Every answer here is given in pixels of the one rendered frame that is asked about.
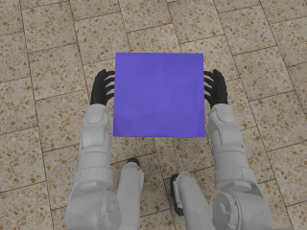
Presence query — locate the robot left forearm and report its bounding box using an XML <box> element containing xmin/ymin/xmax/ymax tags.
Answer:
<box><xmin>64</xmin><ymin>103</ymin><xmax>113</xmax><ymax>229</ymax></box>

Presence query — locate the right robot shin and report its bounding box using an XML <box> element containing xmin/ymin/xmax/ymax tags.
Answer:
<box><xmin>177</xmin><ymin>172</ymin><xmax>197</xmax><ymax>208</ymax></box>

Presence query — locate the robot right hand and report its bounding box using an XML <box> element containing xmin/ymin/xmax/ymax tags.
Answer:
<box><xmin>203</xmin><ymin>69</ymin><xmax>228</xmax><ymax>109</ymax></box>

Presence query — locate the robot left hand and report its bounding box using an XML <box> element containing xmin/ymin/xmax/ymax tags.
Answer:
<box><xmin>90</xmin><ymin>69</ymin><xmax>115</xmax><ymax>106</ymax></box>

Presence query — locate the robot left thigh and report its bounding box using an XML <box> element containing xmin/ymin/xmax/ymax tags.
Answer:
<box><xmin>116</xmin><ymin>167</ymin><xmax>144</xmax><ymax>230</ymax></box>

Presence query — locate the left robot upper arm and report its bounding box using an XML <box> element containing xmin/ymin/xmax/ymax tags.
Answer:
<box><xmin>61</xmin><ymin>190</ymin><xmax>122</xmax><ymax>230</ymax></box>

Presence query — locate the right robot upper arm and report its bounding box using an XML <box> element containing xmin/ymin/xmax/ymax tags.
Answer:
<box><xmin>212</xmin><ymin>190</ymin><xmax>295</xmax><ymax>230</ymax></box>

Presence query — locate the robot right forearm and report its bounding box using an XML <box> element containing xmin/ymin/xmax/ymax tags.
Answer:
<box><xmin>206</xmin><ymin>103</ymin><xmax>273</xmax><ymax>221</ymax></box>

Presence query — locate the carton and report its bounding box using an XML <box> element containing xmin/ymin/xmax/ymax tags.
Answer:
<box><xmin>112</xmin><ymin>53</ymin><xmax>205</xmax><ymax>138</ymax></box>

